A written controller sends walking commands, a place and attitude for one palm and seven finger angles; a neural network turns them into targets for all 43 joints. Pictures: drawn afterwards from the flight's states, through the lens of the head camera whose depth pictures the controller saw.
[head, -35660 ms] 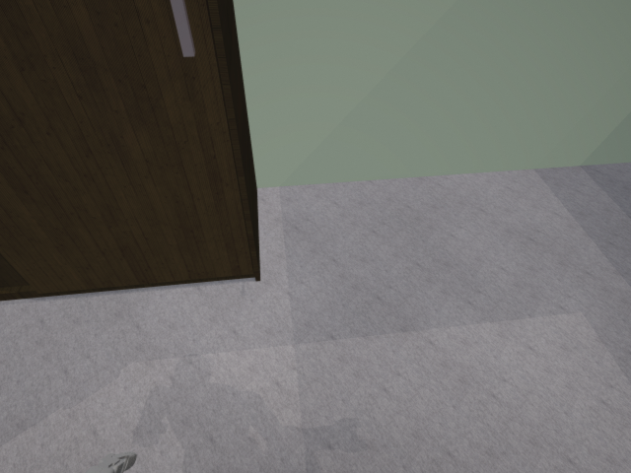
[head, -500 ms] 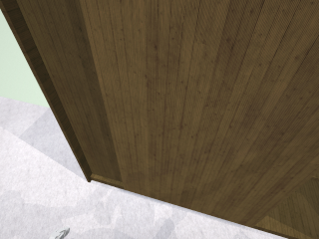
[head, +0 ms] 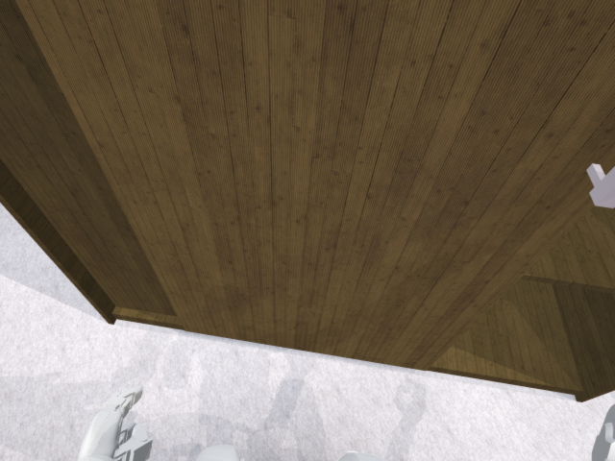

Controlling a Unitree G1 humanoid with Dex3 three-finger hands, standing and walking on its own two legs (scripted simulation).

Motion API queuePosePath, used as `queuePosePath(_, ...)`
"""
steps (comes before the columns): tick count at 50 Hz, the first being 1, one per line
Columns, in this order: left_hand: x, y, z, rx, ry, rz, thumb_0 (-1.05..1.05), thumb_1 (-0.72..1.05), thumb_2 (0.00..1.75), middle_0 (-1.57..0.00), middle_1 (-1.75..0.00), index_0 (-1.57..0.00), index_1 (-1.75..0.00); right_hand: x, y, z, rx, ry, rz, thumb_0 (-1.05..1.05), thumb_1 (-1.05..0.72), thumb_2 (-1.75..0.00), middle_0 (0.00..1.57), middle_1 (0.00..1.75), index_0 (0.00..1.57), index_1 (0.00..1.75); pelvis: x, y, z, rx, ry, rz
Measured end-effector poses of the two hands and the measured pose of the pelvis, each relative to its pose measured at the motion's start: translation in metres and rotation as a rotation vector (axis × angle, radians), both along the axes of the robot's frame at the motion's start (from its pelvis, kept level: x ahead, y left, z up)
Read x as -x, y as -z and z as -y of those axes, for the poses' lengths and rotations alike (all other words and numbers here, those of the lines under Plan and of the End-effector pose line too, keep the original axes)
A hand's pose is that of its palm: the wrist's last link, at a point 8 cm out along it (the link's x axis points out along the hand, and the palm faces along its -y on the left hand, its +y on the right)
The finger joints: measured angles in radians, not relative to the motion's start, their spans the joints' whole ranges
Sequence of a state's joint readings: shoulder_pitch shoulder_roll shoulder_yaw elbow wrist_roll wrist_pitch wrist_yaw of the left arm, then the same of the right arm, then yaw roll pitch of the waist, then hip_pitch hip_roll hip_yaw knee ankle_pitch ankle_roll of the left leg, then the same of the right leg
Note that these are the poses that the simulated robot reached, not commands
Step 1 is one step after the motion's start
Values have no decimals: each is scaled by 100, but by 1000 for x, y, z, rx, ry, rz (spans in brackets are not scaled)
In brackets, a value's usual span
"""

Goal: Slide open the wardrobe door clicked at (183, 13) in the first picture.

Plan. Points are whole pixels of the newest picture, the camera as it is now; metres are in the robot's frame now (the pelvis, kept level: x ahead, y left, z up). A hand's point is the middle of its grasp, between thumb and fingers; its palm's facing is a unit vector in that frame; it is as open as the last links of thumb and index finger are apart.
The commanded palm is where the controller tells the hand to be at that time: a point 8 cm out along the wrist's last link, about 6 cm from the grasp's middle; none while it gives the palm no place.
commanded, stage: stop walking and hold the door there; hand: right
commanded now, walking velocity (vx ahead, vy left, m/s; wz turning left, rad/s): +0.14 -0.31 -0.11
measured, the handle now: out of the picture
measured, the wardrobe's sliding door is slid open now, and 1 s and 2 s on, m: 0.50 0.50 0.50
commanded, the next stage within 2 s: loosen the grip on the handle in 0.86 s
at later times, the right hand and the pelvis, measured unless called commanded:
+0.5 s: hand out of the picture +0.39 -0.32 +0.24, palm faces +0.45 +0.88 -0.12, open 7.6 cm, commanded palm +0.35 -0.33 +0.21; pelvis -0.03 -0.04 +0.00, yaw +1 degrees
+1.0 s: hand out of the picture +0.39 -0.32 +0.24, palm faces +0.42 +0.89 -0.16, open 7.9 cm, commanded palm +0.34 -0.36 +0.23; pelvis -0.03 -0.05 +0.01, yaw +2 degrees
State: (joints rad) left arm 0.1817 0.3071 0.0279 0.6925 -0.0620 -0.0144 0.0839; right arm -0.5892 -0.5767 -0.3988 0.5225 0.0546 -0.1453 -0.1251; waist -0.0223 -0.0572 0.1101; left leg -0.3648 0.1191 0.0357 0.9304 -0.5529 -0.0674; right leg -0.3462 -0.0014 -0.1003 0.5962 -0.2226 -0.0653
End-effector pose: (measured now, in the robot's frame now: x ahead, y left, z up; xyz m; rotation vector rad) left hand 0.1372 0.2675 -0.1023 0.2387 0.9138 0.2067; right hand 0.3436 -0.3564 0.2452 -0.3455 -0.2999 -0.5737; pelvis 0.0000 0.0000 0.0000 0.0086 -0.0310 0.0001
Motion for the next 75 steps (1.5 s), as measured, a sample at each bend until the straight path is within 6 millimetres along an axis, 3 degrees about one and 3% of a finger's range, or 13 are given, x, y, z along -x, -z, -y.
queuePosePath(6,-11,-2,63,118,96,60,0,91,90,-20,-30,-21,-30,2,0,-3,-35,-30,-14,-10,-67,-78,40,138,1,118,20,-4,13,-7,8,-19)
queuePosePath(11,0,-2,87,133,140,54,0,90,90,-20,-30,-21,-30,2,1,-4,-65,-56,-8,-9,-70,-76,37,138,0,116,28,-4,20,9,3,-38)
queuePosePath(15,15,-1,86,117,146,25,0,90,90,-21,-30,-21,-30,2,1,-2,-68,-72,-10,-8,-70,-76,38,138,0,117,31,-4,25,4,-4,-53)
queuePosePath(20,38,-5,68,54,92,-23,1,90,90,-21,-30,-21,-30,1,1,1,-82,-110,-3,-8,-67,-77,40,139,2,120,28,-6,34,-22,-9,-40)
queuePosePath(28,59,-26,45,-62,-7,13,1,91,90,-20,-30,-21,-30,0,3,1,-136,-154,16,-6,-69,-78,40,139,1,119,30,-7,49,-23,-27,-19)
queuePosePath(34,71,-34,54,-57,-12,14,1,91,90,-20,-30,-20,-30,2,1,1,-152,-162,-10,-5,-71,-77,37,137,0,120,33,-18,54,-45,-24,-22)
queuePosePath(48,70,-15,75,13,4,-13,1,90,90,-20,-30,-21,-30,2,2,1,-142,-165,-4,-5,-72,-77,36,136,0,118,30,-11,57,-21,-30,-31)
queuePosePath(50,66,-17,75,10,25,6,1,90,90,-20,-30,-21,-30,-5,-1,9,-103,-173,-28,-7,-64,-75,37,137,3,119,33,-8,53,-16,-27,-34)
queuePosePath(52,64,-23,72,-2,33,36,1,90,90,-20,-30,-21,-30,-14,-1,16,-170,-178,-34,-8,-55,-74,39,138,10,124,36,-7,48,-21,-3,-48)
queuePosePath(55,61,-36,63,-37,38,87,1,90,90,-21,-30,-21,-30,-12,1,19,-257,-180,0,-5,-43,-70,43,140,21,131,39,-7,40,-20,0,-57)
queuePosePath(59,58,-39,48,-67,63,127,1,90,90,-21,-30,-21,-30,-5,1,14,-157,-134,-40,-2,-25,-61,44,141,32,135,45,-5,37,-25,8,-54)
queuePosePath(67,71,-27,26,-88,20,76,1,90,90,-20,-30,-21,-30,-5,4,14,-177,-148,-13,-1,28,-33,42,136,30,128,42,-1,25,-24,-4,-67)
queuePosePath(75,83,-15,14,-82,-11,-13,1,90,90,-20,-30,-21,-30,-10,3,24,-133,-116,-39,-1,50,-22,40,130,29,122,26,-1,11,-22,-3,-89)
